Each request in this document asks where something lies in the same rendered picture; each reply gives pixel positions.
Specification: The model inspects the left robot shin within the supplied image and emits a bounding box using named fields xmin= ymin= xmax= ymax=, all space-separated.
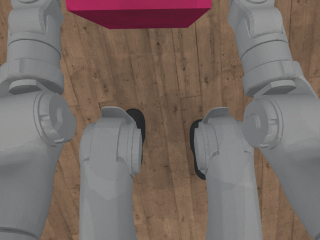
xmin=79 ymin=106 xmax=137 ymax=165

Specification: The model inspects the robot left foot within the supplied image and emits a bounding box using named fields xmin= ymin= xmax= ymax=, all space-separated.
xmin=125 ymin=108 xmax=146 ymax=164

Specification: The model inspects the right robot upper arm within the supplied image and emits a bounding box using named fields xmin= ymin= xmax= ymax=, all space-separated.
xmin=241 ymin=93 xmax=320 ymax=240

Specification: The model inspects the right robot forearm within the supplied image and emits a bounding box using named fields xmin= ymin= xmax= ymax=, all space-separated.
xmin=227 ymin=0 xmax=320 ymax=100

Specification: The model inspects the carton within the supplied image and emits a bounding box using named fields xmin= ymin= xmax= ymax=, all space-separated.
xmin=65 ymin=0 xmax=212 ymax=29

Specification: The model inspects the left robot upper arm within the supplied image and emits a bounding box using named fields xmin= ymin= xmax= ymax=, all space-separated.
xmin=0 ymin=90 xmax=76 ymax=240

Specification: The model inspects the left robot forearm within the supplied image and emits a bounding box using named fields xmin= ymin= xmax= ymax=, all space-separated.
xmin=0 ymin=0 xmax=64 ymax=98

